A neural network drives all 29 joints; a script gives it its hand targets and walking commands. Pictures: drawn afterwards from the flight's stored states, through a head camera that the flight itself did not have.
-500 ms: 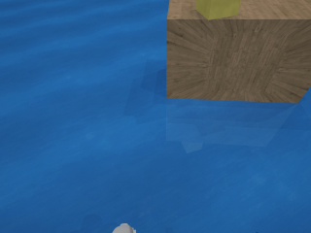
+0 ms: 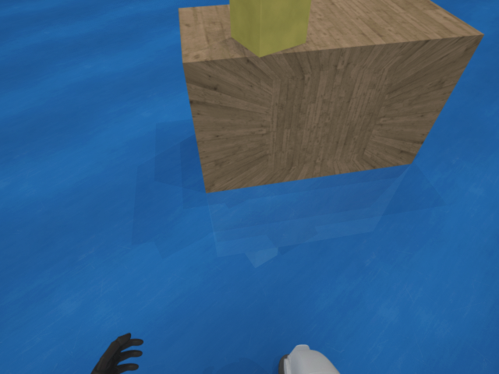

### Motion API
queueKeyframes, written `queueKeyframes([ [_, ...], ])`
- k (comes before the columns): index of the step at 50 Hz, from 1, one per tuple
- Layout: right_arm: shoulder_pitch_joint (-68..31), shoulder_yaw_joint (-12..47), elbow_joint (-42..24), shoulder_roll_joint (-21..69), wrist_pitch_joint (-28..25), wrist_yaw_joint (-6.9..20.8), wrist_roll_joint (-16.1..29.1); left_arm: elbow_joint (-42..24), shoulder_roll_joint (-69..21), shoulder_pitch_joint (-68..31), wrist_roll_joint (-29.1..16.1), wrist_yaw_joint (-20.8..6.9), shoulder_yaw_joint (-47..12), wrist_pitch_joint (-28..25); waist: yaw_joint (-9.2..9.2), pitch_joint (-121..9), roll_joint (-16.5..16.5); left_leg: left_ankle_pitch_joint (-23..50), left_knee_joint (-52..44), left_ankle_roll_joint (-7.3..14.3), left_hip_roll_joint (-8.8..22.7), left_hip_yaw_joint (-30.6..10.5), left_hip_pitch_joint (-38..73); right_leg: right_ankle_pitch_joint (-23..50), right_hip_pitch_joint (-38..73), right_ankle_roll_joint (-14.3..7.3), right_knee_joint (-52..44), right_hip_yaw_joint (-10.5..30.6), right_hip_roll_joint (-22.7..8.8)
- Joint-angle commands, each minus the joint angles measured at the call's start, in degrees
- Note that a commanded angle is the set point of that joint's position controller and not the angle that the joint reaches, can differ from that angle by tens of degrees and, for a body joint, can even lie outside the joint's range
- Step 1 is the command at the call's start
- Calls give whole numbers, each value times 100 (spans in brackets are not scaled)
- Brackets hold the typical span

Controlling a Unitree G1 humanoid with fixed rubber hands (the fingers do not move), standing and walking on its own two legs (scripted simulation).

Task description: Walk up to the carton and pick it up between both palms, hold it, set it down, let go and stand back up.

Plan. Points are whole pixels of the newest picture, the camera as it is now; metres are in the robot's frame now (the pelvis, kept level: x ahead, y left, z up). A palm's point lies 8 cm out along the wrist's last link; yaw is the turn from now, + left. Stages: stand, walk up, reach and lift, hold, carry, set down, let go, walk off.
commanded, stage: walk up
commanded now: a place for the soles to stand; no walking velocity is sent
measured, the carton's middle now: (269, 4) +1.25 -0.17 +0.07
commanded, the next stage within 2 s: none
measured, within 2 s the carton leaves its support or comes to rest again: neither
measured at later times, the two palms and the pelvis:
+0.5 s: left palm (110, 351) +0.22 +0.25 -0.12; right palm (371, 238) +0.38 -0.27 -0.09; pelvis +0.25 -0.02 -0.01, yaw +0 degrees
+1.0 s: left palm (169, 168) +0.63 +0.17 -0.09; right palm (395, 221) +0.43 -0.36 -0.12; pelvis +0.47 -0.08 -0.02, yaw +0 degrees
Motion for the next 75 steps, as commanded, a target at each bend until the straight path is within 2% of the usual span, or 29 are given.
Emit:
queueKeyframes([
  [1,-126,-327,-445,-1059,-49,-42,-16,-439,260,60,6,37,127,-122,351,65,730,1303,-817,1324,1284,-730,-767,-35,1172,-159,-358,-187,134],
  [3,-70,-246,-503,-933,44,-29,-13,-238,564,958,53,159,258,-182,846,-313,172,1919,738,1052,998,-259,-1162,-294,2506,-378,-676,-230,349],
  [4,141,-127,-572,-620,89,2,-41,-32,891,1802,125,260,365,-197,1228,-948,-528,1216,2495,737,646,1,-1900,-789,3758,-616,-521,401,29],
  [5,525,18,-820,-205,117,62,49,-109,1433,2029,154,401,467,-191,1240,-1375,-1538,-1306,4252,436,-124,-275,-3261,-2152,4453,-1112,-1350,3029,-1400],
  [6,97,-121,-1112,-635,187,48,70,-245,1693,1873,-45,526,506,-130,1313,-1277,-947,-1216,5068,389,-305,-1118,-3646,-2708,3943,-1499,-2413,4386,-2063],
  [9,-24,-197,-982,-525,245,126,33,-168,1066,901,-135,617,298,-110,671,-173,-215,-180,4732,330,155,-1279,-3506,-1455,2362,-1239,-2309,2446,-1393],
  [11,293,-212,-773,-415,248,206,31,-84,784,700,-80,575,193,-202,438,-123,-519,52,4085,237,157,-1228,-2967,-1272,1831,-1071,-2488,1709,-978],
  [22,-1238,-234,-1153,-142,149,226,-2,364,978,1440,-72,401,198,-343,767,233,-416,1473,1259,318,-200,-744,-2371,-471,1803,-976,-2406,741,-741],
  [26,-393,-359,-1068,-268,37,35,-73,294,973,1552,-15,405,87,-252,287,-65,99,1077,628,605,-611,-546,-787,409,1676,-772,-711,498,-659],
  [27,285,-438,-968,-488,-7,-30,-186,199,754,1731,-10,410,-37,-237,-6,-552,516,601,634,844,-131,-1269,300,289,1079,-496,798,123,-361],
  [28,791,-595,-1029,-1185,-10,-85,-260,-40,504,2146,-8,388,-109,-202,-191,-1213,1534,-684,25,1601,1659,-4124,1279,-1265,-146,-47,2913,-298,404],
  [29,613,-639,-1040,-1374,81,-155,-34,-164,917,1801,63,419,39,-82,-202,-1098,1121,-1478,-920,2127,2171,-5513,818,-2303,-631,22,3730,301,425],
  [31,-38,-498,-998,-993,140,-182,16,-330,907,1209,26,384,37,58,-55,-52,374,-1212,-858,1954,1790,-4099,-324,-1713,-1044,17,3933,529,-17],
  [35,-529,-330,-759,-737,-60,-112,-70,-175,524,1513,12,196,44,72,339,-4,797,201,-932,1554,961,-2313,-1240,-1197,-139,227,2400,346,-245],
  [39,-262,-363,-552,-834,-127,-70,-30,-342,410,799,12,106,33,45,189,172,808,615,-995,1613,964,-2035,-1094,-664,-210,221,1081,195,-364],
  [45,-280,-444,-543,-1037,-36,-2,-40,-480,441,340,-19,86,134,-65,209,194,814,-393,-960,1345,942,-1784,-1525,-262,1150,11,-198,-113,-103],
  [48,-183,-337,-586,-821,51,21,-28,-379,658,1056,37,218,226,-165,657,-6,297,689,403,1051,686,-1348,-1882,-505,2551,-217,-774,-266,195],
  [49,-14,-219,-659,-485,77,41,-51,-243,950,1768,105,304,301,-212,1018,-586,-421,847,2148,745,246,-972,-2211,-797,3570,-430,-991,384,-200],
  [50,296,-63,-943,-77,96,76,37,-317,1615,2003,95,394,426,-226,1041,-1002,-1658,-1161,3875,276,-597,-638,-3451,-1630,4130,-1125,-1853,3022,-1831],
  [51,-44,-208,-1070,-516,191,8,24,-290,1634,1918,-53,502,465,-149,1179,-881,-837,-1336,4753,281,-493,-1395,-3679,-1933,3651,-1555,-2315,3541,-2227],
  [53,-104,-238,-1067,-445,259,37,77,-220,1303,1267,-75,586,319,-82,815,-224,-333,-651,4917,269,-305,-1515,-3715,-1448,2791,-1411,-2160,2420,-1840],
  [55,108,-262,-945,-389,259,89,80,-163,977,888,-64,567,191,-83,565,-88,-476,-301,4046,247,-82,-1354,-3266,-1080,2215,-1225,-2285,1495,-1327],
  [61,-447,-226,-1041,-65,198,133,31,121,988,1003,-74,457,126,-144,661,-30,-879,330,1931,189,-231,-794,-2332,-61,1782,-1295,-2131,614,-983],
  [64,-748,-328,-1184,-127,176,87,39,151,1134,1032,-92,373,153,-82,632,24,-585,735,1368,344,-415,-634,-1634,-1022,1335,-1182,-2006,684,-1006],
  [67,-24,-461,-1162,-299,92,-35,12,139,1000,1012,-68,315,26,-8,152,50,28,680,821,591,-598,-796,-83,-1827,377,-779,-904,448,-771],
  [68,504,-544,-1101,-625,41,-109,-80,49,664,1206,-30,297,-104,-9,-136,-227,790,-425,287,877,308,-2139,542,-1691,-104,-448,769,-63,-368],
  [69,758,-645,-1165,-1275,64,-196,-140,-181,573,1507,31,282,-99,33,-138,-594,1519,-1708,-845,1530,1959,-5156,761,-2658,-854,4,2467,-257,365],
  [70,565,-657,-1068,-1232,161,-286,-57,-175,1063,1216,113,335,66,187,-107,-167,553,-2433,-1056,1975,2173,-5461,98,-2561,-1035,34,3138,341,35],
  [75,-596,-394,-984,-735,41,-239,-117,-192,739,1405,21,218,40,223,351,25,897,53,-766,1604,1058,-2687,-930,-1482,-397,292,2400,362,-318],
])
